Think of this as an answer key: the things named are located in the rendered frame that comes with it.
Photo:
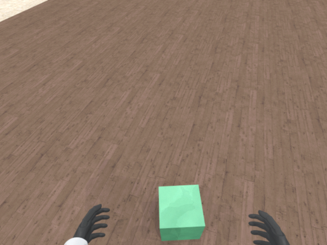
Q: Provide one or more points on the carton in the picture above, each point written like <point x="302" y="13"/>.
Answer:
<point x="180" y="212"/>

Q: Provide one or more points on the robot left hand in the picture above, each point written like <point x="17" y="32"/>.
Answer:
<point x="87" y="226"/>

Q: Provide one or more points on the robot right hand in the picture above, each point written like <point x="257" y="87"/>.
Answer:
<point x="273" y="232"/>

